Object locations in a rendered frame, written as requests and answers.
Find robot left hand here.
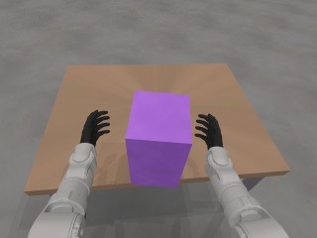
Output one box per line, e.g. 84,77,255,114
80,110,110,147

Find robot left forearm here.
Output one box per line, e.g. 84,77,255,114
27,143,97,238

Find right robot upper arm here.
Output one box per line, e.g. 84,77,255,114
231,217,287,238

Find table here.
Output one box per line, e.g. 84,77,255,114
24,63,290,221

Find robot right hand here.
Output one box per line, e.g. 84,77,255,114
194,113,224,150

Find robot right forearm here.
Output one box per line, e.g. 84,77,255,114
204,146,289,238

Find left robot upper arm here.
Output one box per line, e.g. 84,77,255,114
30,212,85,238

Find carton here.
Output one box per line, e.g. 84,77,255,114
125,90,192,188

